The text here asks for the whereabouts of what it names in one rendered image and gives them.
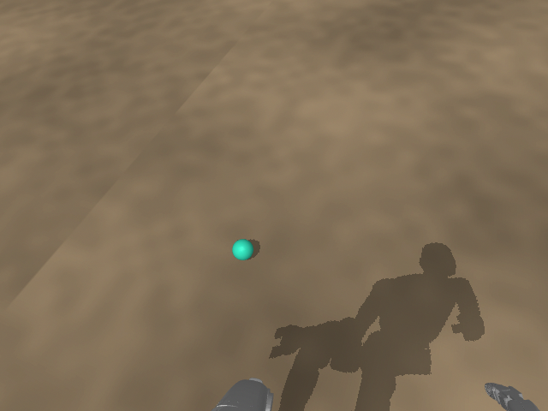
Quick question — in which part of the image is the ball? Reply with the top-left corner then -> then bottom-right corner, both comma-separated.
232,239 -> 253,260

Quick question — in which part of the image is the right robot hand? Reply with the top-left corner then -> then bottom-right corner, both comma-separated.
485,383 -> 539,411

